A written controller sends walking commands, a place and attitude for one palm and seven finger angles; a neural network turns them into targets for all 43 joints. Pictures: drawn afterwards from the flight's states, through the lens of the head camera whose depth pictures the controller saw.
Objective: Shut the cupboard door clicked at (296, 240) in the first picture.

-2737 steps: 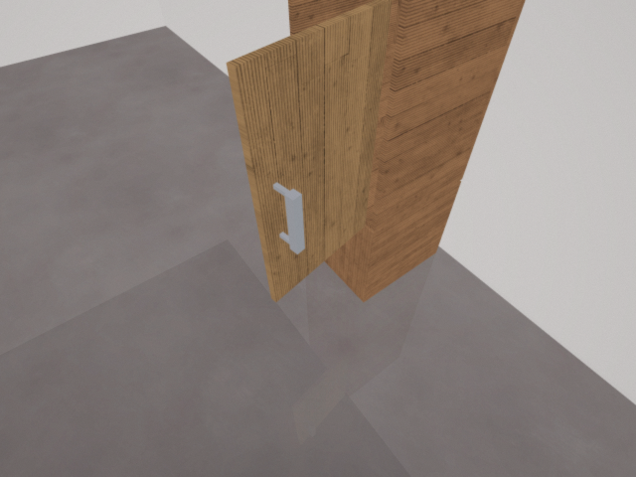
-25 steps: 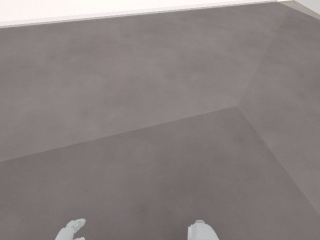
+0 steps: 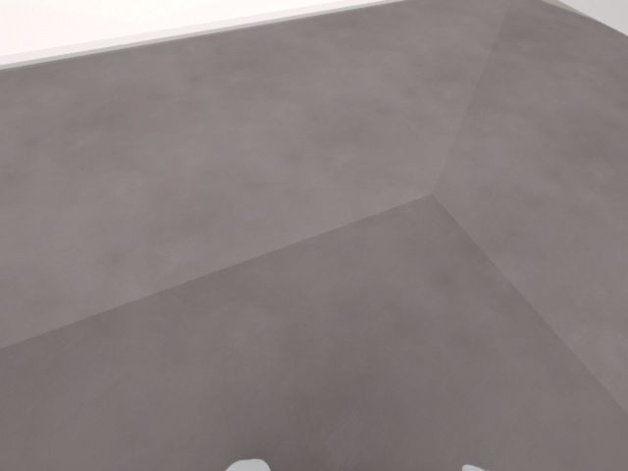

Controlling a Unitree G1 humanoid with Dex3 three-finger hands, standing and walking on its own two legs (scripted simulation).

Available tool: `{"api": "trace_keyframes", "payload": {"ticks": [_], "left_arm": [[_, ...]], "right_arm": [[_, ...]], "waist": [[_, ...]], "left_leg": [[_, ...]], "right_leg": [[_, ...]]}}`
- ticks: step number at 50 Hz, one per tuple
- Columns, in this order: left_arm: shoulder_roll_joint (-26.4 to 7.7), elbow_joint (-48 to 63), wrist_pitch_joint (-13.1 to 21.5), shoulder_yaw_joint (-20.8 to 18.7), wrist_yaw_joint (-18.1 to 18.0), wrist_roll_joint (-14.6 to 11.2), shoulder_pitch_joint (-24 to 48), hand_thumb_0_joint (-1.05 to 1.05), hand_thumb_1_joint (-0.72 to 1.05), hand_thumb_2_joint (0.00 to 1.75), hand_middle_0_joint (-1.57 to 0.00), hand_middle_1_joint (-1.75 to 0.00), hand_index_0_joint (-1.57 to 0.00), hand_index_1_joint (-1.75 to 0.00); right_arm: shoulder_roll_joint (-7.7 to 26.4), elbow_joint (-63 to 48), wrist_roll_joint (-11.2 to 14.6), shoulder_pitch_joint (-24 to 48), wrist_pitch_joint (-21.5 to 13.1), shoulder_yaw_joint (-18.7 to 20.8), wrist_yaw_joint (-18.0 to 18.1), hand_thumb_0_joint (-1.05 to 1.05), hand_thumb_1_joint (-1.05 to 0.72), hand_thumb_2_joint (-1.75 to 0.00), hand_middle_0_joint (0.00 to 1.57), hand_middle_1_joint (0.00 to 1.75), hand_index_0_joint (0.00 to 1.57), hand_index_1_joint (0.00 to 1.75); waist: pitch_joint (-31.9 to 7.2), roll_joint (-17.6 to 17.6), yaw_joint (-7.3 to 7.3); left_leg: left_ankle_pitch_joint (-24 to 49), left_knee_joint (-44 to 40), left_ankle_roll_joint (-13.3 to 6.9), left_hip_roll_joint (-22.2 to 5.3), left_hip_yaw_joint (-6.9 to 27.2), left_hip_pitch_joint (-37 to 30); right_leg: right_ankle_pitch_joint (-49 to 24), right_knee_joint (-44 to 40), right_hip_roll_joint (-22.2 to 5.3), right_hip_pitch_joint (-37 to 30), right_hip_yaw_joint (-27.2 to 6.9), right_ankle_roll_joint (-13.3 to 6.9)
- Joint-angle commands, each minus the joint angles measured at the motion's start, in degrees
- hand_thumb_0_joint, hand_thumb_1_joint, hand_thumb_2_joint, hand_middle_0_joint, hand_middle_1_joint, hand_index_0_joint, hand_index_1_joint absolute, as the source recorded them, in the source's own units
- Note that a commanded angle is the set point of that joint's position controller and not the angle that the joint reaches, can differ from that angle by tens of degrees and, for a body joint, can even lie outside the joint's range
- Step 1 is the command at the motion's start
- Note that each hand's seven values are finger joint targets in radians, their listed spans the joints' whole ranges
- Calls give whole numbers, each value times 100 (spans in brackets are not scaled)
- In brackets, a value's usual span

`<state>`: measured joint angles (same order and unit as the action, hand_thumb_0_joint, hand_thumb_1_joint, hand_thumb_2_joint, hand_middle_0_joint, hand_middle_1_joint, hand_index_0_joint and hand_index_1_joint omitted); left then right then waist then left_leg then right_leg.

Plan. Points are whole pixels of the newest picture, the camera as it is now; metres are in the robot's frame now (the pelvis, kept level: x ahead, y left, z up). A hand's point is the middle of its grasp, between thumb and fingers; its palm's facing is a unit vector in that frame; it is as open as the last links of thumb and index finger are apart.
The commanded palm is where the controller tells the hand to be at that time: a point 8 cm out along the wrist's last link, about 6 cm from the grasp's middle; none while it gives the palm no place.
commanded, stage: turn to face it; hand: left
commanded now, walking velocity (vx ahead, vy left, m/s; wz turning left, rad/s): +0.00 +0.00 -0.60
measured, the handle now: out of the picture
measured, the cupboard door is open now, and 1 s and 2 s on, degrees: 40 40 40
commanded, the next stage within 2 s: none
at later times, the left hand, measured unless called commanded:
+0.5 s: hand (219, 411) +0.21 +0.16 -0.16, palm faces -0.31 -0.91 -0.28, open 7.3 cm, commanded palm none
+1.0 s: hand (256, 368) +0.28 +0.12 -0.16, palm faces -0.57 -0.80 -0.20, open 7.4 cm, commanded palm none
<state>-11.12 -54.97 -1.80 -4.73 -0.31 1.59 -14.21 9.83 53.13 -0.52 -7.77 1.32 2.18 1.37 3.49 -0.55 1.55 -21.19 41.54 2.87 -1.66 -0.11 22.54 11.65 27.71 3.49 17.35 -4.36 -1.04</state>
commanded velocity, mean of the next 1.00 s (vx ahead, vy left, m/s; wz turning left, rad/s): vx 0.00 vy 0.00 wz -0.60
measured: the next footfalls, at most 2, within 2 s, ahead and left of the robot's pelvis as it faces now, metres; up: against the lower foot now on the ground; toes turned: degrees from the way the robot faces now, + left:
left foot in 0.04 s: +0.07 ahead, +0.13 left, +0.00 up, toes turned -1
right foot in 0.46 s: +0.01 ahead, -0.13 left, +0.00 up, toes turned -23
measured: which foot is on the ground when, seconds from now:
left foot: up 0.00-0.02, down 0.04-0.46, up 0.48-0.76, down 0.78-1.00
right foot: down 0.00-0.04, up 0.06-0.44, down 0.46-0.78, up 0.80-1.00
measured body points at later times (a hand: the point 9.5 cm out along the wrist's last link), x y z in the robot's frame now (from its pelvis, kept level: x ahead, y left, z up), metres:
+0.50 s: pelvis +0.03 -0.01 -0.02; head +0.07 -0.03 +0.43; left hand +0.23 +0.21 -0.14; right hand -0.01 -0.29 -0.16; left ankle +0.02 +0.13 -0.71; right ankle -0.03 -0.12 -0.74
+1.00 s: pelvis +0.07 +0.01 +0.00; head +0.14 +0.00 +0.45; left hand +0.31 +0.16 -0.15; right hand -0.02 -0.23 -0.13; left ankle +0.14 +0.10 -0.74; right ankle -0.04 -0.08 -0.66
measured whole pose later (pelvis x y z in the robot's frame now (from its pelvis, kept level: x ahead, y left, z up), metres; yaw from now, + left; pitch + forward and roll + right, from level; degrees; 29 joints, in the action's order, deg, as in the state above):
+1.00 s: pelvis +0.07 +0.01 +0.00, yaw -37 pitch +1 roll -3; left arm -15.2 -50.0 -5.0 -5.4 2.4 1.1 -7.8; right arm 11.3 50.1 -1.8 -12.8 0.3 0.3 1.6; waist 5.9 -0.6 0.1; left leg -16.0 29.9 0.2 -8.1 -9.9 14.7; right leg 27.9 58.6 -0.6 25.7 2.7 2.9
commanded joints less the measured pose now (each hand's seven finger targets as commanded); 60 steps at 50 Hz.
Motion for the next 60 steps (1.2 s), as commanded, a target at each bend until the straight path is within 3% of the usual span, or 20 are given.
{"api": "trace_keyframes", "payload": {"ticks": [1,2,3,8,15,20,21,23,24,29,37,39,40,44,51,55,56,57,58,60], "left_arm": [[-691,709,17,-172,8,-100,286,0,90,90,-20,-30,-20,-30],[-463,812,18,-130,65,-129,206,0,90,90,-20,-30,-20,-30],[-713,893,20,-135,86,-65,366,0,90,90,-20,-30,-20,-30],[-649,691,-129,-175,221,-52,184,0,90,90,-20,-30,-20,-30],[-567,950,-160,-101,280,-33,722,0,90,90,-20,-30,-20,-30],[-715,931,-72,-96,269,-34,431,0,90,90,-20,-30,-20,-30],[-906,833,-28,-142,251,-20,70,0,90,90,-20,-30,-20,-30],[-1900,644,107,-299,102,-12,-608,0,90,90,-20,-30,-20,-30],[-1940,651,61,-295,30,-65,-689,0,90,90,-20,-30,-20,-30],[-1374,1001,51,-167,-43,-20,499,0,90,90,-20,-30,-20,-30],[-1336,1001,-59,-216,37,-65,771,0,90,90,-20,-30,-20,-30],[-741,1172,-111,-88,104,-134,434,0,90,90,-20,-30,-20,-30],[-916,1168,-123,-99,111,-61,621,0,90,90,-20,-30,-20,-30],[-764,983,-149,-139,260,-62,707,0,90,90,-20,-30,-20,-30],[-576,1086,-147,-65,296,-58,988,0,90,90,-20,-30,-20,-30],[-748,948,-79,-106,267,-40,425,0,90,90,-20,-30,-20,-30],[-1086,819,-30,-175,226,-10,-36,0,90,90,-20,-30,-20,-30],[-1732,747,54,-289,143,37,-270,0,90,90,-20,-30,-20,-30],[-1914,712,27,-288,72,-54,-479,0,90,90,-20,-30,-20,-30],[-1630,831,32,-270,-29,-31,95,0,90,90,-20,-30,-20,-30]], "right_arm": [[1018,-262,-35,-863,-195,206,110,0,-90,-90,20,30,20,30],[1537,-389,-116,-896,-201,297,122,0,-90,-90,20,30,20,30],[1555,-451,-119,-836,-177,293,132,0,-90,-90,20,30,20,30],[1208,-670,-119,-117,-181,169,152,0,-90,-90,20,30,20,30],[1393,-447,-133,-552,-132,278,76,0,-90,-90,20,30,20,30],[1570,-470,-113,-362,-89,351,25,0,-90,-90,20,30,20,30],[1552,-512,-74,-308,-85,360,0,0,-90,-90,20,30,20,30],[892,-921,-20,-26,-55,185,-48,0,-90,-90,20,30,20,30],[937,-988,-16,155,19,154,24,0,-90,-90,20,30,20,30],[982,-673,-25,-215,8,148,-5,0,-90,-90,20,30,20,30],[991,-545,10,-977,-123,164,22,0,-90,-90,20,30,20,30],[1926,-593,-125,-1268,-189,308,62,0,-90,-90,20,30,20,30],[1902,-575,-154,-1248,-191,288,99,0,-90,-90,20,30,20,30],[1407,-739,-156,-568,-199,169,131,0,-90,-90,20,30,20,30],[1509,-475,-135,-867,-133,286,67,0,-90,-90,20,30,20,30],[1575,-508,-93,-543,-72,355,7,0,-90,-90,20,30,20,30],[1436,-587,-46,-449,-60,350,-29,0,-90,-90,20,30,20,30],[929,-859,-11,-271,-45,217,-52,0,-90,-90,20,30,20,30],[1027,-994,-22,-109,47,181,-13,0,-90,-90,20,30,20,30],[1023,-923,-15,66,45,179,51,0,-90,-90,20,30,20,30]], "waist": [[-639,280,-427],[-585,1733,-429],[-449,1344,-465],[-418,910,-97],[-394,1186,-350],[-604,1181,-115],[-736,812,81],[-876,-1529,408],[-779,-1003,435],[-783,-852,-159],[-650,-664,-473],[-843,2042,-442],[-760,1635,-533],[-496,1048,-223],[-693,1331,-425],[-656,1069,-76],[-791,274,173],[-693,-1730,310],[-641,-1408,421],[-385,-1490,158]], "left_leg": [[646,-2146,-293,-789,778,-2095],[1124,-2638,-913,-2191,2104,-2137],[1671,-2619,-1348,-2626,2218,-1727],[3356,-2143,-1123,-1747,231,-1573],[3374,-1956,-1030,-1821,-345,-1782],[3212,-1111,-680,-1817,-681,-1564],[2786,-456,-433,-1602,-888,-1100],[-1621,2129,159,-269,-918,1230],[-1600,2667,105,-372,-119,1467],[-455,2014,246,-441,-94,877],[954,-1469,127,-82,-268,-1196],[1909,-2498,-897,-2418,2046,-1936],[1936,-2527,-1219,-2690,2210,-1572],[3354,-2101,-1044,-1879,424,-1541],[3630,-1760,-983,-1960,-414,-1903],[2554,-988,-538,-1839,-812,-1159],[1607,-138,-236,-1512,-1026,-508],[-1315,1259,133,-563,-1291,1089],[-1671,2242,134,-423,-481,1217],[-1120,2790,141,-506,76,1696]], "right_leg": [[364,190,-491,1310,-916,-186],[1917,1496,114,1805,11,134],[2263,2608,-181,1718,187,230],[1431,3740,-539,1495,471,478],[1205,2246,-511,942,912,416],[473,589,-359,-178,1110,191],[-264,-98,-418,-976,1020,88],[-4010,-577,-2642,-2147,-1757,-996],[-3942,-489,-2679,-1889,-1640,-1249],[-2732,-415,-1759,-1081,-700,-949],[-1253,211,-1178,191,-1024,-401],[2413,2459,-1,1462,304,260],[2543,3547,-216,1474,93,281],[1675,3942,-571,1471,393,435],[1467,2060,-452,700,933,346],[176,221,-328,-624,1120,153],[-504,-444,-754,-1470,549,-21],[-2041,-907,-2246,-2124,-1509,-641],[-2672,-872,-2758,-1488,-1873,-1129],[-1970,-894,-2313,-1236,-1789,-1224]]}}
